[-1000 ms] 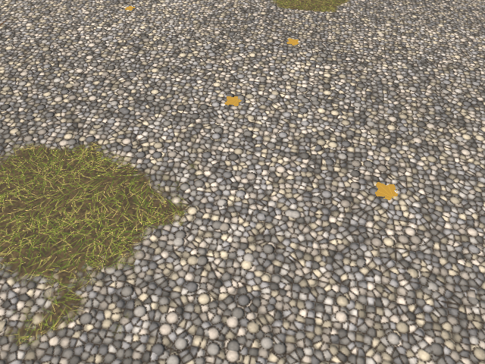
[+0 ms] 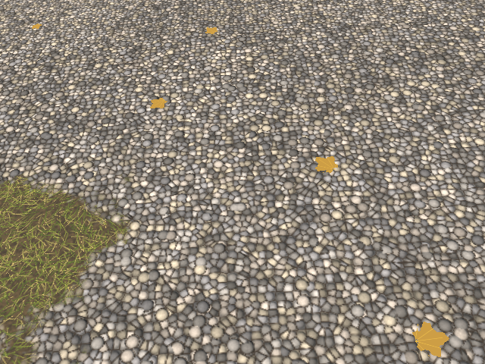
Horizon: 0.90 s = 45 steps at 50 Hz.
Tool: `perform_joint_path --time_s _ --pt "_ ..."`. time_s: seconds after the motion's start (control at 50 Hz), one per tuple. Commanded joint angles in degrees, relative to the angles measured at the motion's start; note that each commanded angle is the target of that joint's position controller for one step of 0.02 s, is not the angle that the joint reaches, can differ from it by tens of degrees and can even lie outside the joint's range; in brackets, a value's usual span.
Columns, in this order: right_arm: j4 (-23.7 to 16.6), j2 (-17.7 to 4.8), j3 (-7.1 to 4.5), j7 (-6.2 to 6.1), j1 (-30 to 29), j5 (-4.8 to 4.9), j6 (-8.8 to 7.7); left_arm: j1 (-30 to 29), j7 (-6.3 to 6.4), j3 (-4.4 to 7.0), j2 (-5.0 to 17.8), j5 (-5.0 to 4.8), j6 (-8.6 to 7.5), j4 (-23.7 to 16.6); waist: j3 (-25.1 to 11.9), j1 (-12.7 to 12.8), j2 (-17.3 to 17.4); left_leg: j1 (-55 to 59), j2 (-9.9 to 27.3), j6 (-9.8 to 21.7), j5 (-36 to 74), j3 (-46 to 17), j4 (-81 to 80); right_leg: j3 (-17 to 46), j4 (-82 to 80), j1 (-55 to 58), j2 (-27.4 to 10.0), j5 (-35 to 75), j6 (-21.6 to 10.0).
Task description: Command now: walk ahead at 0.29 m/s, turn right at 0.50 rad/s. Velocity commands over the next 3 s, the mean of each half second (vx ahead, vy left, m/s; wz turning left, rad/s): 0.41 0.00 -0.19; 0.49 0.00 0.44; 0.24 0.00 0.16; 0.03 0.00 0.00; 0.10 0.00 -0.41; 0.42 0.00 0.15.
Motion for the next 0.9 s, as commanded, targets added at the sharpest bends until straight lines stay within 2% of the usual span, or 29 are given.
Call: perform_joint_path --time_s 0.02,0.04,0.06,0.08,0.1,0.12,0.16,0.2,0.28,0.38,0.4,0.44,0.46,0.48,0.5,0.52,0.54,0.56,0.58,0.6,0.62,0.64,0.68,0.72,0.76,0.82,0.9 --pt "-9.5 -1.3 0.47 2.27 -7.0 0.2 -2.23 22.1 0.27 3.59 12.5 0.22 -1.45 2.9 -2.3 8.7 -25.8 -37.3 -6.9 1.4 -5.1 -0.6 29.8 49.0 -29.0 28.3 -21.5 -8.7 -12.9" --pt "-9.6 -4.4 -0.11 2.65 -10.5 -0.72 -2.09 18.4 0.21 2.82 10.4 0.23 -0.88 2.8 2.9 6.3 -10.9 -40.0 -2.0 2.2 -3.3 -8.1 34.5 45.6 -27.7 23.0 -21.6 -8.1 -13.3" --pt "-9.6 -4.1 -0.02 3.34 -10.5 0.23 -2.62 13.7 0.27 2.49 9.7 0.2 -0.9 0.7 4.6 4.0 -5.9 -39.0 -0.1 2.5 3.7 -8.8 34.3 39.3 -26.3 18.6 -19.8 -4.2 -12.2" --pt "-9.0 -3.7 0.16 3.6 -10.0 0.91 -3.17 10.2 0.33 2.4 9.6 0.09 -1.19 -0.9 5.0 2.2 -2.7 -36.3 1.3 2.3 8.8 -9.1 31.0 33.3 -27.0 15.7 -16.9 2.0 -10.0" --pt "-8.8 -3.9 0.05 3.62 -9.4 0.32 -3.04 8.4 0.53 2.21 9.1 -0.34 -1.66 -1.9 4.7 1.0 -2.9 -33.9 1.8 1.8 11.6 -9.0 28.3 29.0 -27.4 14.6 -14.2 8.3 -8.4" --pt "-8.0 -3.6 0.1 3.89 -7.6 -0.34 -2.36 8.0 0.68 1.72 7.7 -0.53 -2.14 -1.9 3.3 0.0 -4.8 -31.9 2.0 1.1 13.8 -8.4 26.4 24.5 -27.9 15.0 -12.0 14.1 -7.1" --pt "-7.9 -3.4 -0.02 4.11 -6.8 -0.61 -1.05 11.8 0.72 1.17 6.4 -0.87 -3.17 -0.4 1.6 -0.2 -6.4 -31.7 1.1 0.2 16.1 -6.6 25.5 20.1 -27.3 17.1 -10.6 26.4 -6.1" --pt "-8.7 -2.6 0.13 4.22 -9.1 -0.47 -0.27 15.4 0.78 0.85 6.2 -0.96 -3.59 1.0 1.7 0.5 -6.8 -33.6 0.8 -0.5 18.0 -5.1 24.0 17.2 -27.1 18.2 -9.7 32.9 -4.9" --pt "-12.2 -2.4 0.49 4.56 -18.2 0.06 0.06 19.2 0.99 0.27 6.3 -0.42 -3.72 2.1 4.0 2.9 -8.2 -37.7 0.0 -0.8 22.1 -2.7 17.5 15.0 -28.0 19.6 -9.2 39.1 -3.2" --pt "-14.7 -0.6 1.84 4.85 -25.0 0.77 -0.22 20.6 1.64 -0.64 5.5 0.3 -4.48 3.3 5.9 4.2 -8.7 -33.6 -2.5 2.4 25.1 0.2 5.1 9.9 -29.7 21.8 -10.3 47.7 -1.7" --pt "-14.9 -0.7 1.93 4.79 -25.0 0.89 -0.27 20.3 1.89 -0.79 5.6 0.45 -4.65 3.5 5.9 3.6 -8.7 -31.7 -3.2 3.6 24.7 0.5 3.0 8.7 -29.3 22.7 -10.9 51.5 -1.4" --pt "-14.1 -1.9 1.61 4.3 -21.4 1.05 -0.38 18.7 2.57 -0.86 6.5 0.72 -5.08 3.6 3.4 1.1 -9.2 -24.3 -6.5 6.3 22.0 1.7 0.4 5.9 -24.2 24.3 -11.6 68.5 -0.1" --pt "-12.8 -3.0 1.15 3.94 -17.3 1.14 -0.49 18.1 3.06 -0.71 7.3 0.99 -5.14 3.6 0.9 -0.9 -9.7 -19.9 -8.3 7.4 20.0 1.7 0.0 5.1 -18.9 25.5 -12.1 76.2 0.5" --pt "-10.4 -4.6 0.43 3.52 -9.9 1.33 -0.72 17.2 3.43 -0.4 8.4 1.39 -4.91 3.5 -2.7 -4.0 -10.1 -13.7 -9.7 8.4 18.2 1.0 -1.0 4.6 -10.3 26.1 -12.5 79.7 1.1" --pt "-7.7 -5.7 -0.29 3.16 -2.0 1.44 -0.99 15.9 3.46 0.07 10.0 1.25 -4.6 3.2 -6.2 -7.4 -10.2 -6.1 -9.9 9.3 19.0 -0.1 -4.6 4.2 -0.1 24.7 -12.6 77.5 1.3" --pt "-5.5 -7.3 -1.11 2.73 5.8 0.59 -1.19 13.5 3.18 0.15 10.4 0.6 -4.63 2.2 -9.1 -11.8 -8.2 5.6 -5.6 12.0 18.3 -5.9 -8.2 2.8 14.2 15.6 -10.8 64.9 1.6" --pt "-4.9 -12.0 -2.37 2.61 9.6 -0.43 -0.92 14.0 2.48 -0.75 5.7 -0.16 -4.92 -0.1 -12.7 -10.0 2.2 17.9 9.5 18.9 16.9 -29.0 -9.1 0.1 37.1 -2.1 -2.1 21.4 3.3" --pt "-4.8 -11.4 -2.37 3.46 5.3 0.98 -0.35 15.5 1.37 -0.25 6.5 -0.04 -5.22 -1.6 -13.9 -5.3 5.7 21.6 15.7 26.0 15.8 -52.8 -18.0 7.2 48.9 -17.6 4.6 -5.9 3.2" --pt "-6.1 -9.7 -2.06 3.81 -1.3 1.85 -0.46 10.6 1.02 -0.25 8.0 0.81 -5.67 -3.6 -6.2 -2.9 0.0 14.4 14.4 24.1 9.1 -46.4 -20.8 10.8 46.8 -22.2 -0.5 -0.4 1.6" --pt "-7.0 -6.3 -1.3 4.02 -4.2 1.59 -0.57 7.0 0.59 0.0 9.0 0.7 -6.19 -4.7 -1.4 -2.1 -4.3 6.5 12.8 22.2 10.0 -40.6 -22.9 10.1 43.7 -21.6 -2.4 3.2 1.4" --pt "-7.2 -4.6 -0.74 3.88 -5.5 1.17 -0.89 6.2 0.47 0.03 8.3 0.64 -6.13 -5.0 1.4 0.2 -8.0 0.0 10.5 19.9 14.7 -35.9 -24.3 9.7 39.5 -19.0 -4.2 4.6 1.7" --pt "-7.1 -4.1 -0.34 3.44 -5.4 1.17 -1.38 6.3 0.39 -0.1 7.6 1.17 -5.31 -5.4 2.2 1.7 -8.4 -4.6 8.1 18.4 20.4 -32.3 -24.6 9.6 36.2 -16.2 -5.3 4.6 2.8" --pt "-6.6 -5.3 -0.35 3.09 -3.5 1.48 -2.47 6.8 0.18 -0.58 5.5 1.79 -3.45 -6.1 1.7 3.0 -6.2 -8.3 5.3 17.3 27.8 -27.0 -24.9 8.2 30.9 -13.7 -6.1 4.7 4.7" --pt "-6.3 -7.0 -0.7 2.97 -1.1 1.78 -2.86 3.2 0.1 -0.7 5.5 1.86 -2.54 -8.1 2.1 2.4 -4.2 -9.6 3.2 16.5 31.7 -24.0 -25.6 6.3 25.1 -15.0 -6.4 7.9 6.4" --pt "-6.2 -7.1 -0.69 2.97 1.6 2.02 -2.67 -3.7 -0.08 -0.71 6.0 1.75 -2.21 -11.0 3.2 0.4 -2.6 -8.8 1.6 14.6 34.2 -23.1 -26.0 4.8 17.7 -17.6 -6.3 13.3 7.7" --pt "-6.1 -7.0 -0.74 2.86 6.3 2.02 -2.07 -10.7 -0.57 -0.99 5.9 1.45 -1.96 -13.9 1.8 -2.8 -0.7 -3.0 0.4 11.0 40.3 -23.1 -23.4 4.3 9.6 -20.0 -4.9 20.0 8.4" --pt "-6.8 -7.6 -0.92 2.18 9.9 1.45 -1.5 -18.0 -0.88 -1.62 6.0 0.94 -2.19 -17.2 0.8 -5.6 0.6 5.2 1.1 10.6 45.2 -25.7 -20.1 4.4 2.5 -22.2 -2.8 20.4 8.1"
